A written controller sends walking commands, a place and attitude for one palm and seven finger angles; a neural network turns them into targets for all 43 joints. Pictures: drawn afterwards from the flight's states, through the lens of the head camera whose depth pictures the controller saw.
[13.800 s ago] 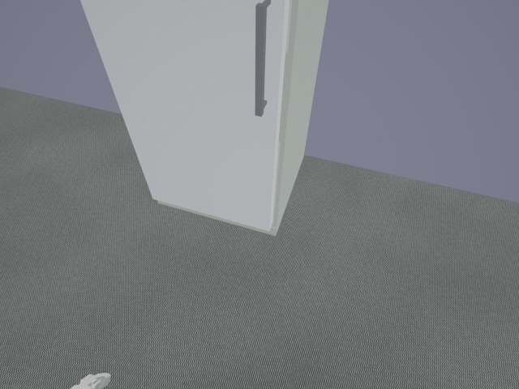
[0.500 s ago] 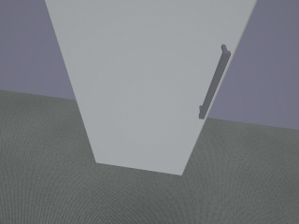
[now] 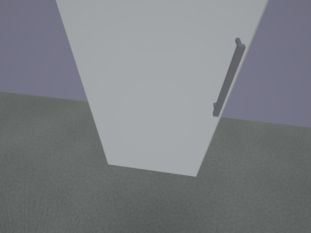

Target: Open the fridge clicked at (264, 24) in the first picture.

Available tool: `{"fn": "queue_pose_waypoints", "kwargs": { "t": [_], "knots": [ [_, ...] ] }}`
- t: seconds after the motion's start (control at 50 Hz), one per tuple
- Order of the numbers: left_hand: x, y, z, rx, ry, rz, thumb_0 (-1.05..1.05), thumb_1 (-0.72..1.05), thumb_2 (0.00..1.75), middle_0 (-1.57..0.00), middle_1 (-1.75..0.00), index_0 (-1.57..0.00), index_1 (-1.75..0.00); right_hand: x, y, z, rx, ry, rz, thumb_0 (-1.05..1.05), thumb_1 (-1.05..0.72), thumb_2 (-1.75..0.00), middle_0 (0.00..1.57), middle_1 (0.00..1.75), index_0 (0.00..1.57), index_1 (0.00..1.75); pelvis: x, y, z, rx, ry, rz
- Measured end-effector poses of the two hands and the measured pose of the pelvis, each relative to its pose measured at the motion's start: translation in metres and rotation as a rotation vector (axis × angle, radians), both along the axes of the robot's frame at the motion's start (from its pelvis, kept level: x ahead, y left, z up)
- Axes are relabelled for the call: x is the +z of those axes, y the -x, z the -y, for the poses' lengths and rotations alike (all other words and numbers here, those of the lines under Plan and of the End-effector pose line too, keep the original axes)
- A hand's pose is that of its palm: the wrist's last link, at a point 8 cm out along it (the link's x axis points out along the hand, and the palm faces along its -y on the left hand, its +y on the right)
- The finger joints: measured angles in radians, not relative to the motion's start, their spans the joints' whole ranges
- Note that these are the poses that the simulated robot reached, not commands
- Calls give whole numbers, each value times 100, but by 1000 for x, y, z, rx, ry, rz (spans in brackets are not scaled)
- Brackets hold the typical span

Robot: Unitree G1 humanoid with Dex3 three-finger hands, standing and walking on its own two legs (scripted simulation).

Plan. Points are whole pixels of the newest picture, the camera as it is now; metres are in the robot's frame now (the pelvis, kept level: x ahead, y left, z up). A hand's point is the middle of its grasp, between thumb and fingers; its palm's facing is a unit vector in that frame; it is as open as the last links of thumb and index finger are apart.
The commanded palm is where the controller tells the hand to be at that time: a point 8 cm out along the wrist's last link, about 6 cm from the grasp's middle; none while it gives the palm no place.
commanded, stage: come to a stop and stand still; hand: right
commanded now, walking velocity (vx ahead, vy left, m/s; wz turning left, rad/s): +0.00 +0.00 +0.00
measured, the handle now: (225, 81) +0.58 -0.19 +0.10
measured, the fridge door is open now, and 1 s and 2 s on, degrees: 0 0 0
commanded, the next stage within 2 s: look again from close up in 1.04 s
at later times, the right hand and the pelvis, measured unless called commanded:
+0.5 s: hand out of the picture +0.04 -0.21 -0.18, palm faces +0.02 +0.98 -0.21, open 7.4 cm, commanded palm none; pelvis +0.02 -0.03 +0.00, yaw +1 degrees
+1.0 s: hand out of the picture +0.05 -0.21 -0.18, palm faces -0.02 +0.98 -0.20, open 7.4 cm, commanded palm none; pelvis +0.04 -0.03 +0.00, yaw +1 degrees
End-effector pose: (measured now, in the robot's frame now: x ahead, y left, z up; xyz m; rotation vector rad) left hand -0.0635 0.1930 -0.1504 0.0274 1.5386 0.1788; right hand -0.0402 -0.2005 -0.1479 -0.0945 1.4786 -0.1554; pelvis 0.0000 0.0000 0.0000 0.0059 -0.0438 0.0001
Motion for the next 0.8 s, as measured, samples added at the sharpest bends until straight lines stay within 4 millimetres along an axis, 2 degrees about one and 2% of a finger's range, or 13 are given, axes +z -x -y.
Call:
{"fn": "queue_pose_waypoints", "kwargs": {
  "t": [0.12, 0.2, 0.32, 0.42, 0.5, 0.62, 0.8],
  "knots": [
    [-2, -27, -1, -13, -3, 74, 0, 91, 89, -20, -30, -20, -30, -1, 5, -2, -7, -4, -8, 0, -91, -90, 20, 30, 20, 30, -1, -1, 0, 4, 0, -4],
    [-4, -49, -7, -49, -19, 123, 1, 91, 89, -20, -30, -20, -30, -3, 2, 1, 11, -1, 18, 0, -91, -90, 20, 30, 20, 30, -4, -2, 6, 1, -25, -16],
    [-3, -71, -7, -63, -64, 210, 1, 92, 89, -20, -30, -20, -30, -9, -33, 27, 19, 20, 110, 1, -90, -90, 21, 30, 21, 30, -11, -13, 22, -3, -26, -6],
    [1, -86, -2, -74, -74, 232, 1, 93, 89, -20, -30, -20, -30, -1, -65, 46, 42, 48, 189, 0, -91, -90, 20, 30, 20, 30, -7, -19, 30, 5, -13, -14],
    [6, -96, -2, -82, -82, 242, 1, 93, 89, -20, -30, -20, -30, 4, -77, 57, 62, 60, 204, 0, -91, -90, 20, 30, 20, 30, -4, -22, 33, 12, -6, -26],
    [12, -108, -4, -92, -90, 243, 1, 92, 89, -20, -30, -20, -30, 5, -80, 64, 80, 63, 166, 0, -91, -90, 20, 30, 20, 30, -1, -28, 34, 18, -2, -38],
    [16, -124, -11, -110, -105, 238, 0, 91, 89, -20, -30, -20, -30, 3, -78, 64, 80, 55, 118, 0, -91, -90, 20, 30, 20, 30, 0, -38, 32, 20, -2, -34]
  ]
}}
